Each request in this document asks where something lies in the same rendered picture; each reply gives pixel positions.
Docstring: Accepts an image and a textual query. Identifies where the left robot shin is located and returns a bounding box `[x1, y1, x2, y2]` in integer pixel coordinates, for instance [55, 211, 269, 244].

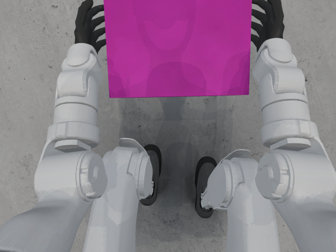
[102, 138, 154, 199]

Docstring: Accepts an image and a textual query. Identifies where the right robot foot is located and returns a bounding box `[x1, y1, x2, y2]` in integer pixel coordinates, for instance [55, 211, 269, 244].
[195, 156, 217, 218]

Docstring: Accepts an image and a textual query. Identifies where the carton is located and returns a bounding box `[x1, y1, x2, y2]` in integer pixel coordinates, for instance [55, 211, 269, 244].
[103, 0, 252, 98]

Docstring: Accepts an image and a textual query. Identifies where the left robot forearm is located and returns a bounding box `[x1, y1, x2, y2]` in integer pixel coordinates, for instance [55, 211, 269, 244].
[34, 43, 103, 191]

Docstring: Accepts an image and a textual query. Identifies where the robot left upper arm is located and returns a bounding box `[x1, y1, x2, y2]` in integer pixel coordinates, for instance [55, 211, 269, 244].
[0, 150, 108, 252]

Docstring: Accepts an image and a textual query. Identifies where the robot right hand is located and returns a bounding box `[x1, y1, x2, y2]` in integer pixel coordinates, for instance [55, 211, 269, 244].
[251, 0, 285, 52]

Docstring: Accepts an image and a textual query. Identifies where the robot right upper arm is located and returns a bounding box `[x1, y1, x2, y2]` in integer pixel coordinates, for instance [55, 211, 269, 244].
[255, 149, 336, 252]

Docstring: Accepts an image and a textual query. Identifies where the robot left hand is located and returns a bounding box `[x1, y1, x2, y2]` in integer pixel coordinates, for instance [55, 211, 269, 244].
[74, 0, 106, 54]

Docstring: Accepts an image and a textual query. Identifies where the right robot forearm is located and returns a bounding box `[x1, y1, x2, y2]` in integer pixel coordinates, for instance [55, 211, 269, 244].
[252, 38, 332, 164]

